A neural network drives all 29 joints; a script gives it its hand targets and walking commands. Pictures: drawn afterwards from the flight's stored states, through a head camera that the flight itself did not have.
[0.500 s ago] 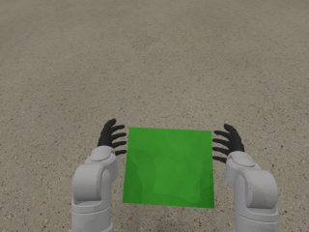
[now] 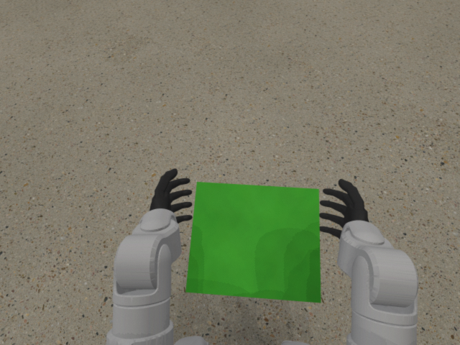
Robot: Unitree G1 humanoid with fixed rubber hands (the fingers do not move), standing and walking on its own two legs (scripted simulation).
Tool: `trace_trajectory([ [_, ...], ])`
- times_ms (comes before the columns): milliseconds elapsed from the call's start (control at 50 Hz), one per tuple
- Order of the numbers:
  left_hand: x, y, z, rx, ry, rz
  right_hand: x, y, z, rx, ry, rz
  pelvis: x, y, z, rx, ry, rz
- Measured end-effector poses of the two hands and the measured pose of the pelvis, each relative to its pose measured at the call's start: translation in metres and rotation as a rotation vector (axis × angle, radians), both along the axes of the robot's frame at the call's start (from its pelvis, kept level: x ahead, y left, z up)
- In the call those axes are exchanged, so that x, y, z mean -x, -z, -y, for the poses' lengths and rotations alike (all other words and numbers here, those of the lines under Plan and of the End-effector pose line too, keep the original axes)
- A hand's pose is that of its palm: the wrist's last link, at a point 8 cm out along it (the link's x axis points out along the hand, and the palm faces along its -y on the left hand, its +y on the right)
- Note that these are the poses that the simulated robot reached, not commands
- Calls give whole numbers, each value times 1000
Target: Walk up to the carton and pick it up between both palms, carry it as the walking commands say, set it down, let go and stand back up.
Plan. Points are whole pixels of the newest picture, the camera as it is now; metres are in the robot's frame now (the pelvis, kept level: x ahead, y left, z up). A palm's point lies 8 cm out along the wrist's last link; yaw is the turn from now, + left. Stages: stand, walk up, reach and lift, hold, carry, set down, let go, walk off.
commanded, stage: carry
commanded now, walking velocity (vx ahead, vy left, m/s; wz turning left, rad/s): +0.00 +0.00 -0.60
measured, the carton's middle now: (252, 239) +0.30 -0.01 -0.03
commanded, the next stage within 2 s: none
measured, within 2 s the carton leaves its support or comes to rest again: neither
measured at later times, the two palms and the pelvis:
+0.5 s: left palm (248, 178) +0.34 +0.00 +0.11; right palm (444, 251) +0.23 -0.27 +0.09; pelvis +0.03 -0.04 +0.00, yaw -17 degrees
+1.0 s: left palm (303, 185) +0.32 -0.08 +0.12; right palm out of the picture +0.14 -0.30 +0.10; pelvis +0.01 -0.03 +0.01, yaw -37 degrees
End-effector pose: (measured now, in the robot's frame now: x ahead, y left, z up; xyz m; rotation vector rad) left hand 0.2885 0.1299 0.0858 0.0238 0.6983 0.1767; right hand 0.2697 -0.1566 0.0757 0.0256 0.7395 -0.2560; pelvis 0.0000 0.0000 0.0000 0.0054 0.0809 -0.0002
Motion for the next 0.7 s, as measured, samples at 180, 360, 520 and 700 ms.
trace_trajectory([
  [180,-22,0,7,66,45,56,-6,-10,6,45,51,47,-11,1,-7,14,121,-2],
  [360,-45,-28,65,39,194,86,12,-23,56,29,188,66,-28,-7,9,32,250,-11],
  [520,-52,-19,137,4,342,47,42,-10,114,10,337,33,-32,-1,37,15,304,28],
  [700,-57,-9,151,26,394,38,55,-16,121,21,401,49,-29,-1,30,23,423,26],
])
